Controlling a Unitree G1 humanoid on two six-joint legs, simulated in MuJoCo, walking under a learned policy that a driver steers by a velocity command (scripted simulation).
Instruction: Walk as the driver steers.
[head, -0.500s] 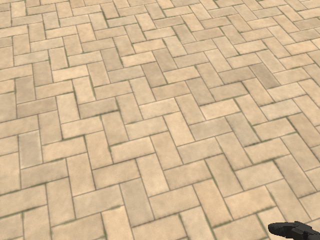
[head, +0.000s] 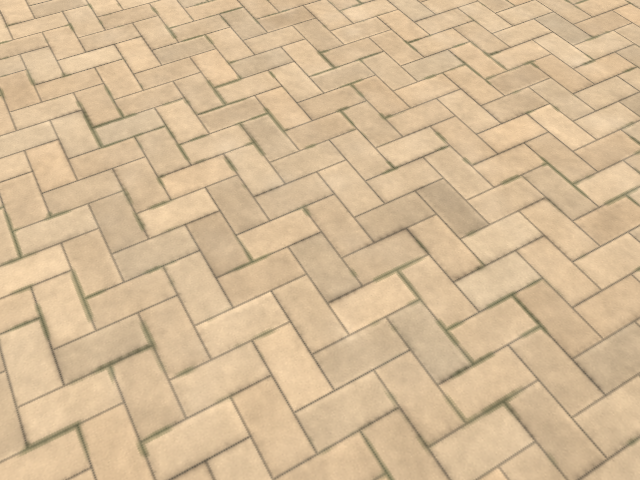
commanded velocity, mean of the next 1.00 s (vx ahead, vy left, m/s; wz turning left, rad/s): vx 0.50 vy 0.00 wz -0.54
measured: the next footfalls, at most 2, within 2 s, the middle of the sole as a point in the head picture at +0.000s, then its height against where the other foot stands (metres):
right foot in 0.06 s outside the picture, level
left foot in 0.56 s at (302, 457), level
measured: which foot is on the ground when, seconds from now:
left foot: down 0.00-0.08, up 0.10-0.54, down 0.56-1.00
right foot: up 0.00-0.04, down 0.06-0.56, up 0.58-1.00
